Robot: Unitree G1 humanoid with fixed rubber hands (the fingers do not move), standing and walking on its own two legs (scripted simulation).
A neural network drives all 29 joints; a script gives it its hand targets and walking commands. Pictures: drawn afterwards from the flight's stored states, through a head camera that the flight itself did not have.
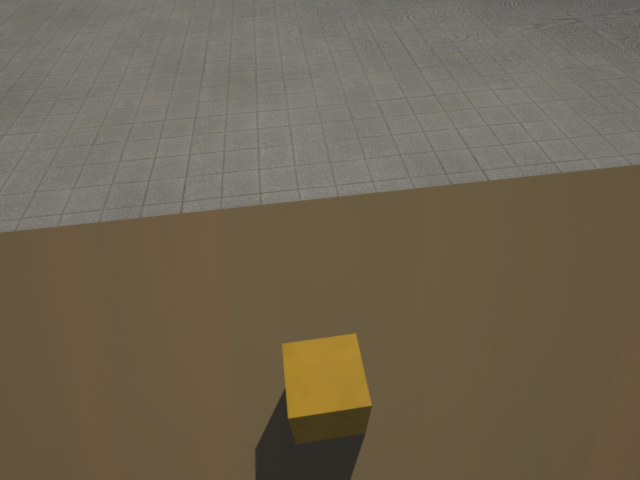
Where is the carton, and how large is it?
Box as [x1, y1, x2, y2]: [282, 333, 371, 443]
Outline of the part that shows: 355,333 282,344 287,412 289,423 296,443 365,432 371,404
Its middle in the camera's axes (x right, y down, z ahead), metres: +0.02 +0.42 +1.11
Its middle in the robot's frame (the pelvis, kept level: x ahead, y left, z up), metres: +0.45 +0.04 -0.64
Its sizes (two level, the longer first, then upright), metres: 0.210 0.200 0.250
